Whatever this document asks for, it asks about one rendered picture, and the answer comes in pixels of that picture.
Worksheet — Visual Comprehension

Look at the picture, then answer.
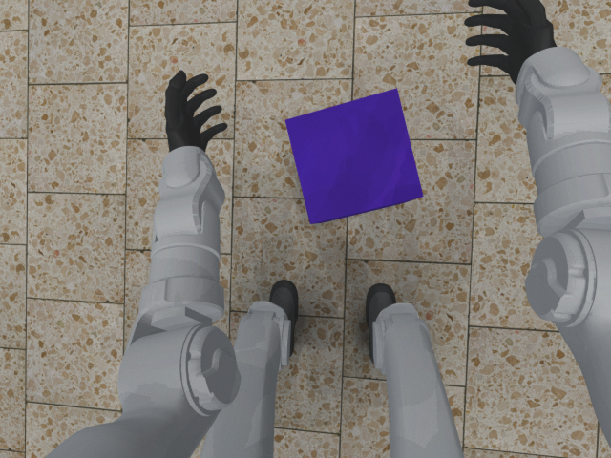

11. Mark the right robot hand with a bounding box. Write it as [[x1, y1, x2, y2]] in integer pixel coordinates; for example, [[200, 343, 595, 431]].
[[464, 0, 557, 85]]

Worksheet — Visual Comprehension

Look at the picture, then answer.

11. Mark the left robot forearm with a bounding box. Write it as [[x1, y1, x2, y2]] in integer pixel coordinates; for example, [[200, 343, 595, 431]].
[[117, 146, 225, 400]]

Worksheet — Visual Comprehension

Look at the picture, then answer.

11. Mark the carton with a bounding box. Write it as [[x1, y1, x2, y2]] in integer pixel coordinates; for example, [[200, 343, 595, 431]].
[[285, 88, 423, 224]]

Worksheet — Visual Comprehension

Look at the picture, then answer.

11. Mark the robot right foot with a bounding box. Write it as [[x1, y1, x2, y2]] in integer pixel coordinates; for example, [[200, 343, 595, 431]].
[[366, 283, 396, 364]]

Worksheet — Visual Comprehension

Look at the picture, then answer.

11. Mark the robot right thigh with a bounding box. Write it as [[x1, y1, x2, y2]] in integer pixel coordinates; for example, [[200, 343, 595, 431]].
[[372, 313, 465, 458]]

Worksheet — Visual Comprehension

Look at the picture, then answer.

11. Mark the robot right upper arm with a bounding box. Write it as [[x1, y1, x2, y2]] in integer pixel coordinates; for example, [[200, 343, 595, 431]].
[[525, 228, 611, 448]]

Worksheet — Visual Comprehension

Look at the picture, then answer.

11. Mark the robot left upper arm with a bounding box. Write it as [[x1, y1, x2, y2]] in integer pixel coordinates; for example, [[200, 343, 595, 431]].
[[44, 323, 242, 458]]

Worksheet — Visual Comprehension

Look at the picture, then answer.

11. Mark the left robot hand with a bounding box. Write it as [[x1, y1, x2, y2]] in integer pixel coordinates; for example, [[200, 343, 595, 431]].
[[164, 70, 227, 152]]

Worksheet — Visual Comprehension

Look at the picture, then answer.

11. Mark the right robot forearm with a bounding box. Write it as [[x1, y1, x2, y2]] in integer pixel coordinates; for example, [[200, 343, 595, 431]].
[[515, 47, 611, 238]]

